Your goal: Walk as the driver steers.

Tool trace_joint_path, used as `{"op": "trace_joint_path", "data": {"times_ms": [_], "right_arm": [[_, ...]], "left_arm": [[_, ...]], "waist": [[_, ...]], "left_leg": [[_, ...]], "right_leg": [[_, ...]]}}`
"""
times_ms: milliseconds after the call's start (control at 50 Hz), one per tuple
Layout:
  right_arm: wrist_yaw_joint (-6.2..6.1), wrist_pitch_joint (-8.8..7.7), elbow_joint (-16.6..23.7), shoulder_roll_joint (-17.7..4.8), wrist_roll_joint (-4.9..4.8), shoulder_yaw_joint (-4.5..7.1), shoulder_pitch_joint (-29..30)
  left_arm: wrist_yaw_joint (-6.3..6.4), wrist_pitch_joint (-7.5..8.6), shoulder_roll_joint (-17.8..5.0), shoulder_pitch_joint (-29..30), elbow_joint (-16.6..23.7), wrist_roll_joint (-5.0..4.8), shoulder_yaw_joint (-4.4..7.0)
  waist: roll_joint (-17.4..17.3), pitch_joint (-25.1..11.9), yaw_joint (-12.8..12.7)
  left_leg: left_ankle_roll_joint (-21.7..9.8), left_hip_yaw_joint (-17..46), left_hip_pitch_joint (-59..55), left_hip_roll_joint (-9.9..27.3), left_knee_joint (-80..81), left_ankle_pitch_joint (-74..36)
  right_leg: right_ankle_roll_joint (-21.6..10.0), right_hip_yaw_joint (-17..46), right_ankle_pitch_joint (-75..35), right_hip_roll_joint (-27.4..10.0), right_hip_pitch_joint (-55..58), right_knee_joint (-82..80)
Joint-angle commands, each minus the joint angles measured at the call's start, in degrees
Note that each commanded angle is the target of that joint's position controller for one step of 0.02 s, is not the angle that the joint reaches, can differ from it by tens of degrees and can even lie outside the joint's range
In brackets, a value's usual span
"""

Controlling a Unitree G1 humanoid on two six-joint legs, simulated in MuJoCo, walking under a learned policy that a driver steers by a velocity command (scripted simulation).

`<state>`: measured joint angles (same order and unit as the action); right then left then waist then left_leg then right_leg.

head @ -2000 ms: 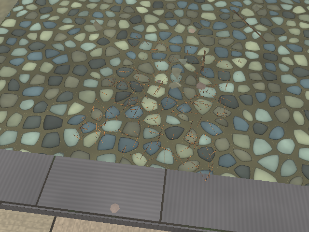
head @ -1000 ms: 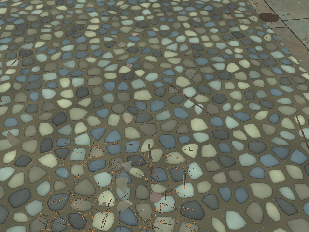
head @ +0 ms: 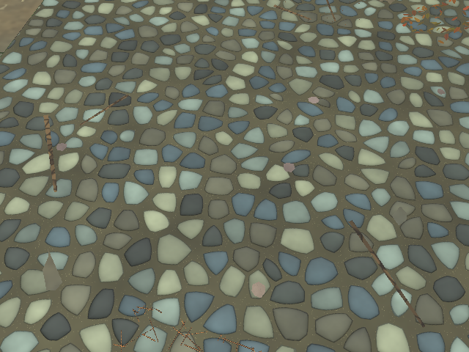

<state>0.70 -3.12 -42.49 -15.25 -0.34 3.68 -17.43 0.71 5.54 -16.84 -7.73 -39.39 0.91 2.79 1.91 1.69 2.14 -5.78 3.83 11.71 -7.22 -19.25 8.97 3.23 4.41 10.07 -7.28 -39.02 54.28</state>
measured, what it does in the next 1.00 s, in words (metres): walks ahead: right foot, then left foot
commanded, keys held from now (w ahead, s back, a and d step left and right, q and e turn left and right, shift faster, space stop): w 0.72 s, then w+e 0.28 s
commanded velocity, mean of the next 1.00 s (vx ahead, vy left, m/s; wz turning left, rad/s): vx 0.50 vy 0.00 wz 0.01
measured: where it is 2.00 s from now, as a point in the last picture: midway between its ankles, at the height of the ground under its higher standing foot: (264, 170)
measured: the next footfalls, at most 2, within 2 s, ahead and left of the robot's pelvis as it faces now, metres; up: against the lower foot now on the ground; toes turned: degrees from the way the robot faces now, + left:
right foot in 0.24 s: +0.32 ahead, -0.16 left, +0.00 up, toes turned +2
left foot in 0.76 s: +0.59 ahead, +0.10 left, +0.00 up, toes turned +4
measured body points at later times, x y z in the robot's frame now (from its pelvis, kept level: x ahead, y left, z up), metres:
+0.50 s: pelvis +0.28 -0.07 +0.00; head +0.30 -0.08 +0.45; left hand +0.32 +0.20 -0.11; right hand +0.45 -0.33 -0.10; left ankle +0.36 +0.10 -0.68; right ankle +0.28 -0.16 -0.74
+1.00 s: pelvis +0.56 +0.01 +0.00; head +0.57 +0.02 +0.45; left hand +0.67 +0.28 -0.12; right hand +0.62 -0.27 -0.11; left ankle +0.55 +0.10 -0.74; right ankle +0.61 -0.16 -0.66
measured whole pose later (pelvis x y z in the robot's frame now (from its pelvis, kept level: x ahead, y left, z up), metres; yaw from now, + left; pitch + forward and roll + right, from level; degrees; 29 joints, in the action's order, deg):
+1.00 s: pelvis +0.56 +0.01 +0.00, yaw -3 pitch +1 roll +1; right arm 0.9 -5.7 -47.1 -14.2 1.0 3.5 -15.8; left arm 0.3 1.9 -17.5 -14.1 -46.2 -1.6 4.1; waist 3.1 1.1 1.4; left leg -3.1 -7.4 8.7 -2.0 -18.1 10.3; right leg 0.0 4.3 12.3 -5.6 -36.6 61.9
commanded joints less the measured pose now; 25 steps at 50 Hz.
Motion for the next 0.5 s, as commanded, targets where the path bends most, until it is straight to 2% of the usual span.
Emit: {"op": "trace_joint_path", "data": {"times_ms": [20, 80, 140, 180, 200, 220, 240, 260, 280, 300, 320, 340, 360, 380, 400, 440, 500], "right_arm": [[-0.74, -1.03, 3.2, -8.4, -0.31, 1.94, 1.4], [-0.73, -0.88, 1.6, -9.4, -0.59, 1.99, -1.8], [-0.84, -0.39, 0.4, -9.6, -0.77, 2.02, -3.8], [-1.07, 0.08, -0.1, -10.1, -0.57, 2.25, -4.1], [-1.13, 0.34, 0.0, -10.3, -0.52, 2.32, -3.3], [-1.13, 0.49, 0.2, -9.6, -0.50, 2.04, -2.4], [-1.03, 0.42, 1.1, -7.5, 0.06, 1.12, -1.9], [-0.95, -0.44, 1.7, -3.5, -0.34, -0.20, -8.6], [-0.79, -1.12, 1.4, -4.5, -0.57, -0.41, -8.4], [-0.52, -1.51, 2.3, -8.9, -1.34, 0.74, -3.5], [-0.44, -1.66, 3.4, -8.8, -1.41, 0.65, 1.2], [-0.37, -1.67, 4.1, -8.1, -0.66, 0.63, 3.7], [-0.44, -1.43, 3.9, -7.6, -0.13, 0.94, 3.4], [-0.45, -1.08, 3.4, -6.6, -0.18, 0.85, 2.0], [-0.50, -0.74, 2.9, -5.6, -0.18, 0.70, 0.9], [-0.73, -0.39, 3.2, -4.7, 0.09, 0.47, 2.3], [-0.62, -0.74, 4.4, -3.5, 0.33, -0.07, 7.8]], "left_arm": [[-0.23, 0.25, -1.8, 1.2, 2.7, -0.06, 0.16], [-1.08, 0.73, -2.3, 6.6, 3.8, -1.16, 0.17], [-2.00, 1.20, -3.8, 9.7, 5.3, -1.28, 0.64], [-2.37, 1.49, -4.6, 8.2, 5.3, -1.22, 1.01], [-2.36, 1.63, -5.1, 5.7, 4.8, -1.20, 1.33], [-2.13, 1.76, -6.5, 0.0, 3.1, -0.95, 2.18], [-1.84, 1.94, -9.1, -8.8, 1.6, -0.25, 3.09], [-1.64, 1.61, -14.1, -16.4, 0.2, 0.42, 4.55], [-2.07, 1.00, -11.0, -19.4, -1.5, -1.15, 3.98], [-1.95, 0.66, -7.7, -16.1, -1.0, -1.75, 2.78], [-1.72, 0.14, -6.5, -12.2, -0.2, -1.22, 2.27], [-1.85, -0.10, -5.5, -9.3, -0.1, -0.76, 1.78], [-1.92, 0.12, -4.4, -7.5, 0.0, -0.31, 1.30], [-2.06, 0.27, -4.1, -6.6, -0.1, -0.21, 1.16], [-2.15, 0.52, -4.1, -6.5, -0.4, -0.50, 1.19], [-1.99, 0.85, -5.4, -7.1, -1.3, -0.87, 1.55], [-1.45, 0.44, -6.9, -8.7, -2.7, -1.14, 2.00]], "waist": [[-5.4, -2.2, -0.1], [-6.1, -1.3, 2.6], [-6.0, -0.1, 3.3], [-7.0, -0.2, 2.1], [-7.6, -0.9, 0.4], [-6.9, -4.1, -2.7], [-4.6, -11.8, -6.6], [7.9, -21.4, -6.5], [14.9, -22.8, -7.5], [8.4, -14.1, -8.1], [3.6, -8.4, -7.2], [1.2, -3.4, -5.8], [2.0, -2.1, -4.0], [3.2, -1.8, -2.8], [3.8, -2.1, -2.2], [3.1, -1.6, -2.0], [1.7, -0.9, -3.4]], "left_leg": [[-7.9, 6.0, 4.8, 11.7, 7.0, -14.1], [-7.4, 8.2, 1.7, 13.9, 6.6, -7.1], [-6.9, 11.7, -5.9, 17.3, 2.9, -7.3], [-5.9, 13.4, -9.5, 19.1, 0.4, -11.4], [-5.1, 13.1, -9.9, 18.8, -2.1, -16.8], [-3.9, 11.2, -9.4, 16.1, -8.4, -25.4], [-2.0, 8.2, -3.8, 13.0, -20.7, -23.6], [2.7, 2.2, 16.5, 4.6, -41.9, -5.1], [4.0, 3.8, 27.8, 2.5, -51.3, 23.2], [3.7, 5.1, 33.3, 6.0, -55.6, 20.6], [3.5, 2.8, 33.6, 8.8, -54.9, 15.7], [3.6, 1.5, 32.6, 10.6, -50.9, 12.2], [3.8, 1.6, 29.7, 12.5, -47.5, 9.5], [4.2, 1.2, 26.9, 13.1, -45.7, 8.1], [4.7, 0.5, 25.6, 13.3, -44.2, 7.2], [5.7, -0.2, 26.6, 13.8, -39.8, 3.9], [6.7, -1.0, 27.1, 13.9, -28.7, -5.3]], "right_leg": [[0.4, -2.8, -12.9, 1.9, 7.4, -11.8], [-0.3, -2.7, -18.5, 3.5, 8.7, -19.4], [-2.3, -1.8, -13.3, 4.0, 5.5, -23.7], [-4.1, -2.0, -8.3, 4.6, 6.9, -25.4], [-5.2, -3.1, -6.4, 5.5, 10.5, -26.6], [-6.9, -4.5, -7.1, 6.9, 18.8, -28.6], [-10.3, 0.2, -10.2, 1.6, 33.5, -26.2], [-19.1, 21.4, -3.4, -10.8, 56.6, -27.1], [-21.7, 37.4, 8.4, -15.2, 60.7, -35.2], [-19.1, 33.2, 16.1, -13.8, 54.6, -37.0], [-17.3, 26.3, 14.6, -11.7, 46.9, -38.0], [-16.8, 21.1, 9.7, -9.2, 39.3, -40.2], [-16.1, 17.7, 5.0, -7.4, 34.7, -41.7], [-16.0, 15.2, 1.7, -6.0, 31.9, -43.0], [-16.3, 12.9, -1.6, -5.2, 30.4, -43.9], [-17.0, 9.2, -7.6, -4.8, 29.6, -45.5], [-16.2, 4.4, -12.6, -3.6, 30.6, -46.4]]}}
Velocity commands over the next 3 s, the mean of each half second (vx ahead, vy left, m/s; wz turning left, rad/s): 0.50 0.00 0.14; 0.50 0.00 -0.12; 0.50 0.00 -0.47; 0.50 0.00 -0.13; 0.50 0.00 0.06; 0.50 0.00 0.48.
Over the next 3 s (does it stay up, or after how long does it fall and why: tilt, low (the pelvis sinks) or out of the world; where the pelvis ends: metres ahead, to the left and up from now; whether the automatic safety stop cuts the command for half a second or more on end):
stays up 1.65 -0.27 -0.02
